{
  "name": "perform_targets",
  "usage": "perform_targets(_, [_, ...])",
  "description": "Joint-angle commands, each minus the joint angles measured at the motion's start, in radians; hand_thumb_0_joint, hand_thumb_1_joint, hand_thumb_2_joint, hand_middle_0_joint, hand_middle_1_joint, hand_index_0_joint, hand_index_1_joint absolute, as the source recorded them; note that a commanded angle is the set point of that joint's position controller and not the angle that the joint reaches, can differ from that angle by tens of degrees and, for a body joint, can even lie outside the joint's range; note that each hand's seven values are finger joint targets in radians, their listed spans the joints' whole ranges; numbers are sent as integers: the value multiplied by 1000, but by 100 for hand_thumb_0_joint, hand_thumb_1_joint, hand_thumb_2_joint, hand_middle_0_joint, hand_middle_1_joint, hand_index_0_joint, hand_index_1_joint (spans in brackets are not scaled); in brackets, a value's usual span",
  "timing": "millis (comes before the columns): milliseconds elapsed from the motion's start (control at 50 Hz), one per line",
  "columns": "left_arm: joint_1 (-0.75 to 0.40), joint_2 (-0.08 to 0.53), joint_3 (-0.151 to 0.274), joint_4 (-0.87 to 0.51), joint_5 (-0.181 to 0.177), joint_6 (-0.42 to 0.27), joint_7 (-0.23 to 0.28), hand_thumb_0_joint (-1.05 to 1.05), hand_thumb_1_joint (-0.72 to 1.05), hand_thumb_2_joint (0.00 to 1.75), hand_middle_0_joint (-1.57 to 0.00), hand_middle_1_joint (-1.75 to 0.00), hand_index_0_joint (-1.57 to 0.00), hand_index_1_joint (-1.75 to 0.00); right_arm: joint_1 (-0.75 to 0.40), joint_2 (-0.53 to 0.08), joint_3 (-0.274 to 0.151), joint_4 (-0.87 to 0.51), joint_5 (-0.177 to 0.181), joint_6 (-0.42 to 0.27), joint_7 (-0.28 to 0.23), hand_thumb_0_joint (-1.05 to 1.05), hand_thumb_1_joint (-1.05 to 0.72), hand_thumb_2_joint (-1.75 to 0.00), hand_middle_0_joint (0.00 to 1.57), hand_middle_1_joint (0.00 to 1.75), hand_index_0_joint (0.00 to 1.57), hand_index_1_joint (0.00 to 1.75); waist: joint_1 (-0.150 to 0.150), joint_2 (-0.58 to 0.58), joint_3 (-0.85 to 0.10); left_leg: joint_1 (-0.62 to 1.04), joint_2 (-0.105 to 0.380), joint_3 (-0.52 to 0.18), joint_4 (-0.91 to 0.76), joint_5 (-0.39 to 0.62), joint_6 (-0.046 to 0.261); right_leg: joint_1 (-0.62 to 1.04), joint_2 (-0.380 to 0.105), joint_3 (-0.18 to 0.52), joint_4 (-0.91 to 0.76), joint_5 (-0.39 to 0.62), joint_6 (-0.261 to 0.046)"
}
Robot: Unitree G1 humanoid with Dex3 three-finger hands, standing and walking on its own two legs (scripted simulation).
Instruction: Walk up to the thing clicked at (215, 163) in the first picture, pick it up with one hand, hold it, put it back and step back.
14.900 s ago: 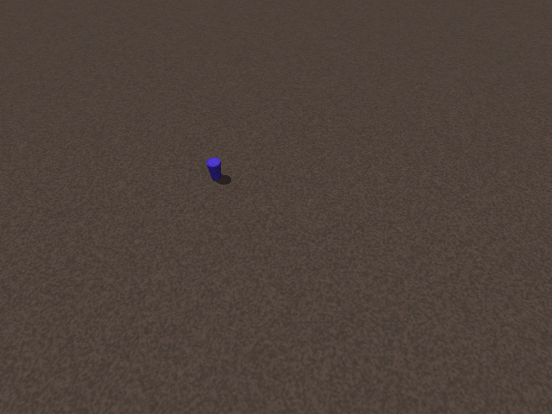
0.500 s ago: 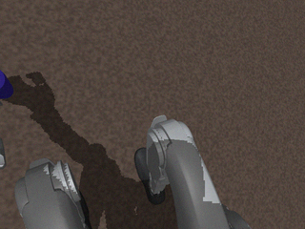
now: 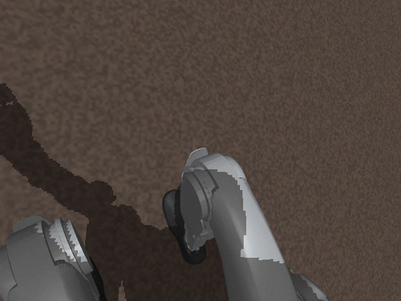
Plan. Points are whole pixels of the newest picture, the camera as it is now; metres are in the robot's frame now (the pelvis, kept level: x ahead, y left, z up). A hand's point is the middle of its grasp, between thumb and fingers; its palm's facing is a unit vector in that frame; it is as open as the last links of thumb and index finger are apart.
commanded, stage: rest palm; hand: left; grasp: from above
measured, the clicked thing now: out of the picture +0.52 +0.27 -0.26
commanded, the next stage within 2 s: close in 0.32 s
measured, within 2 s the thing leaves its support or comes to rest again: neither
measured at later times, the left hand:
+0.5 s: hand out of the picture +0.50 +0.27 -0.23, palm faces -0.44 -0.12 -0.89, open 13.0 cm
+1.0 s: hand out of the picture +0.51 +0.27 -0.23, palm faces -0.44 -0.12 -0.89, open 12.5 cm
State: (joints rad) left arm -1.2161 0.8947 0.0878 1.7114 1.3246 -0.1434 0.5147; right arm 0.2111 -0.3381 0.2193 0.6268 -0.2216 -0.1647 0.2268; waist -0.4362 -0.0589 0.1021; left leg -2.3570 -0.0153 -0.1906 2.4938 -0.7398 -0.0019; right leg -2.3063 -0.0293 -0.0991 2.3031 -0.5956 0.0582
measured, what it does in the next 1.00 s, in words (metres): stands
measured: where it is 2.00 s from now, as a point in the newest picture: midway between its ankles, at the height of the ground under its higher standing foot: (145, 271)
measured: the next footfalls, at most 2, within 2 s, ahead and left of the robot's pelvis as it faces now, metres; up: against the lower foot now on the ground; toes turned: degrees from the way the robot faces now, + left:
none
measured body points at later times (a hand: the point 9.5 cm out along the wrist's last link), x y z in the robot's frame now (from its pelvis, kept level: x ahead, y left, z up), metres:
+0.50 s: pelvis +0.00 +0.00 +0.00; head +0.29 +0.11 +0.33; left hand +0.52 +0.27 -0.18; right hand +0.00 -0.25 -0.05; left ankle +0.06 +0.12 -0.28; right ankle +0.12 -0.13 -0.28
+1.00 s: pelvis -0.01 +0.00 +0.00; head +0.29 +0.11 +0.32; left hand +0.52 +0.27 -0.18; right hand +0.00 -0.24 -0.04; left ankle +0.06 +0.12 -0.28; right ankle +0.12 -0.13 -0.28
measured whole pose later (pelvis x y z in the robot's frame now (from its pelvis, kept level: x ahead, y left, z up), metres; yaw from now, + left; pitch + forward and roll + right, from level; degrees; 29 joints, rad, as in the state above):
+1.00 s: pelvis -0.01 +0.00 +0.00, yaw -2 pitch +32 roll -15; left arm -1.24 0.97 0.03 1.73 1.29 -0.14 0.52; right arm 0.20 -0.35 0.30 0.59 -0.23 -0.18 0.24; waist -0.46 -0.09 0.15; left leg -2.35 -0.01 -0.22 2.50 -0.73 0.01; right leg -2.27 -0.02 -0.13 2.28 -0.57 0.07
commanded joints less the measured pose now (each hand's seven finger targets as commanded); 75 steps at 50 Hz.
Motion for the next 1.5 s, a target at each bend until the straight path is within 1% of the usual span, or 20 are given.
perform_targets(0, [-296, 172, 3, -94, -12, 5, 41, 0, -39, 96, -7, -115, -13, -109, 242, -314, -95, 30, 3, -1, 0, 0, -90, -90, 20, 30, 20, 30, -56, 493, -665, 528, 16, 86, -272, 293, 5, 397, 44, -131, -154, 239, -84])
perform_targets(160, [-322, 195, 0, -105, -12, -15, 41, 0, -41, 101, -8, -114, -12, -110, 245, -329, -79, 25, -5, -9, 8, 0, -90, -90, 20, 30, 20, 30, -78, 462, -626, 483, 14, 89, -262, 256, 15, 425, 46, -133, -175, 215, -79])
perform_targets(220, [-310, 203, -8, -103, -13, -17, 45, 0, -40, 103, -9, -117, -13, -113, 242, -325, -78, 31, -2, -11, 12, 0, -90, -90, 20, 30, 20, 30, -65, 479, -670, 496, 16, 90, -267, 262, 15, 463, 53, -131, -174, 228, -75])
perform_targets(240, [-286, 165, -29, -71, -19, -14, 42, 0, -39, 103, -9, -117, -13, -113, 234, -322, -76, 30, -2, -15, 14, 0, -90, -90, 20, 30, 20, 30, -70, 465, -643, 491, 17, 88, -263, 264, 14, 446, 53, -133, -168, 230, -75])
perform_targets(280, [-303, 194, -22, -91, -15, -16, 54, 0, -41, 104, -9, -117, -12, -113, 236, -327, -76, 30, -1, -11, 10, 0, -90, -90, 20, 30, 20, 30, -64, 485, -663, 499, 18, 79, -275, 262, 11, 447, 55, -136, -173, 226, -79])
perform_targets(400, [-286, 170, -42, -39, -23, -8, 52, 0, -42, 104, -8, -117, -12, -113, 219, -332, -58, 19, -4, -22, 13, 0, -90, -90, 20, 30, 20, 30, -88, 440, -576, 459, 19, 78, -259, 238, 17, 415, 56, -139, -174, 213, -73])
perform_targets(560, [-294, 209, -31, -55, -23, 3, 63, 0, -37, 99, -9, -117, -13, -112, 217, -337, -47, 13, -1, -23, 12, 0, -90, -90, 20, 30, 20, 30, -74, 506, -623, 525, 27, 57, -287, 276, 2, 423, 58, -146, -166, 235, -79])
perform_targets(580, [-290, 189, -45, -32, -21, 7, 57, 0, -37, 98, -9, -117, -14, -112, 218, -337, -47, 10, -4, -24, 14, 0, -90, -90, 20, 30, 20, 30, -95, 487, -592, 510, 25, 60, -278, 263, 7, 417, 60, -146, -168, 232, -76])
perform_targets(740, [-290, 236, -23, -57, -21, 10, 53, 0, -36, 100, -11, -116, -15, -112, 209, -347, -35, -7, 0, -21, 7, 0, -90, -90, 20, 30, 20, 30, -80, 494, -605, 500, 26, 51, -288, 262, 4, 429, 56, -148, -172, 221, -80])
perform_targets(800, [-268, 210, -51, -18, -32, 8, 42, 0, -33, 98, -13, -116, -18, -112, 206, -343, -25, -11, -3, -21, 6, 0, -90, -90, 20, 30, 20, 30, -102, 438, -533, 434, 25, 64, -279, 207, 14, 437, 63, -146, -188, 190, -74])
perform_targets(900, [-284, 216, -56, -78, -38, 3, 31, 0, -32, 96, -14, -114, -18, -110, 213, -344, -28, -10, 2, -19, 2, 0, -90, -90, 20, 30, 20, 30, -86, 471, -575, 484, 28, 53, -284, 232, 7, 429, 57, -149, -186, 204, -78])
perform_targets(980, [-285, 210, -56, -103, -44, -3, 34, 0, -25, 100, -18, -117, -23, -112, 212, -346, -33, -8, 6, -15, -3, 0, -90, -90, 20, 30, 20, 30, -75, 496, -595, 500, 28, 47, -288, 246, 1, 414, 59, -151, -179, 214, -82])
perform_targets(1020, [-270, 184, -76, -58, -40, 0, 32, 0, -22, 98, -20, -115, -25, -110, 212, -337, -20, -11, 0, -15, 2, 0, -90, -90, 20, 30, 20, 30, -104, 442, -548, 449, 26, 59, -278, 229, 11, 441, 64, -149, -188, 208, -75])
perform_targets(1080, [-280, 212, -59, -86, -45, -2, 38, 0, -19, 96, -23, -114, -27, -109, 214, -340, -24, -2, 1, -13, -4, 0, -90, -90, 20, 30, 20, 30, -78, 485, -574, 481, 27, 55, -297, 225, 4, 433, 60, -147, -194, 198, -80])
perform_targets(1160, [-285, 186, -80, -70, -42, 2, 35, 0, -11, 92, -25, -116, -32, -109, 206, -335, -24, -11, 2, -17, -1, 0, -90, -90, 20, 30, 20, 30, -101, 453, -541, 464, 26, 55, -290, 203, 10, 424, 62, -147, -189, 193, -76])
perform_targets(1260, [-309, 214, -59, -113, -40, 2, 48, 0, -3, 97, -33, -116, -39, -111, 213, -343, -33, -3, 6, -11, -8, 0, -90, -90, 20, 30, 20, 30, -75, 516, -614, 534, 31, 39, -304, 258, -5, 420, 57, -150, -176, 227, -85])
perform_targets(1300, [-251, 152, -94, -20, -44, 11, 37, 0, 0, 95, -34, -116, -41, -110, 203, -331, -17, -13, -1, -18, -1, 0, -90, -90, 20, 30, 20, 30, -116, 422, -520, 452, 26, 56, -278, 215, 11, 422, 65, -150, -191, 206, -75])
perform_targets(1380, [-307, 217, -68, -109, -48, 4, 40, 0, 6, 99, -41, -116, -46, -111, 220, -349, -33, 1, 4, -17, -9, 0, -90, -90, 20, 30, 20, 30, -86, 485, -576, 506, 29, 52, -297, 237, 3, 430, 60, -144, -193, 212, -78])
perform_targets(1440, [-260, 149, -97, -18, -59, 10, 35, 0, 10, 98, -43, -117, -49, -111, 210, -333, -19, -10, 1, -18, -6, 0, -90, -90, 20, 30, 20, 30, -114, 430, -524, 460, 27, 50, -294, 200, 8, 423, 63, -151, -197, 190, -77])
perform_targets(1480, [-300, 196, -78, -85, -63, 4, 40, 0, 13, 103, -45, -119, -51, -114, 221, -347, -21, -5, 4, -17, -10, 0, -90, -90, 20, 30, 20, 30, -99, 457, -569, 473, 27, 49, -299, 218, 7, 448, 62, -148, -201, 203, -75])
